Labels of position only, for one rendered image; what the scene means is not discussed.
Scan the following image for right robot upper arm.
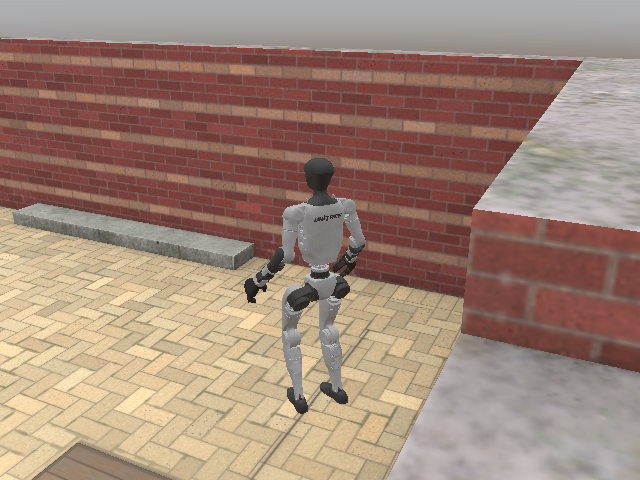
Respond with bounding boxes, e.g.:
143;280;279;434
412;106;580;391
336;198;366;248

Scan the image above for robot right hand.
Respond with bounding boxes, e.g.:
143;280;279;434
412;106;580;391
332;254;357;277

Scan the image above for left robot upper arm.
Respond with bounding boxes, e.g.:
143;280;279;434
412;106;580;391
279;204;305;263

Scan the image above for robot left hand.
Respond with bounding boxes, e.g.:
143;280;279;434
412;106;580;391
244;278;267;303

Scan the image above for robot thigh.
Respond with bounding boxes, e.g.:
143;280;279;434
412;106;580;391
319;274;350;345
282;284;313;348

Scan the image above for left robot forearm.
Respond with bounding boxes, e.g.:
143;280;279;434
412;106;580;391
253;248;285;287

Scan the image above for right robot forearm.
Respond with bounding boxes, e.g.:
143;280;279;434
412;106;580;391
345;236;366;263

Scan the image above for robot right thigh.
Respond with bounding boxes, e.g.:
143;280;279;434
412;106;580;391
319;274;350;345

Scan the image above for robot left thigh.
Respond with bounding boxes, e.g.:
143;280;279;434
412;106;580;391
282;284;313;348

